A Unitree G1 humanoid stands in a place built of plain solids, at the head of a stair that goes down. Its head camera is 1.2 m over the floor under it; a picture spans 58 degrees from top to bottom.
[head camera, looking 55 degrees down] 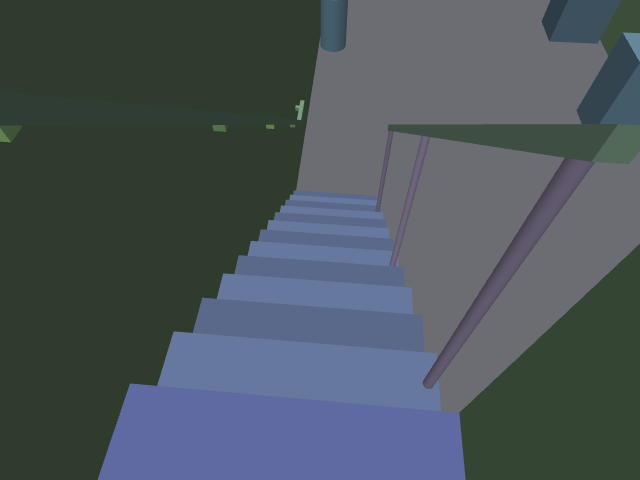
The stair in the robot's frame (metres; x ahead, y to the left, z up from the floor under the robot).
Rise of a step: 0.19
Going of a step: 0.23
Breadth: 0.89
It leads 5 degrees to the right of straight ahead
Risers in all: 13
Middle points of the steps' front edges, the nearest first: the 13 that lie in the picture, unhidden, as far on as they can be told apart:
0.32 0.08 0.00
0.55 0.06 -0.19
0.78 0.04 -0.39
1.01 0.02 -0.58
1.24 0.00 -0.77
1.47 -0.02 -0.96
1.70 -0.04 -1.16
1.93 -0.06 -1.35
2.16 -0.08 -1.54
2.39 -0.10 -1.74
2.62 -0.12 -1.93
2.84 -0.14 -2.12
3.07 -0.16 -2.31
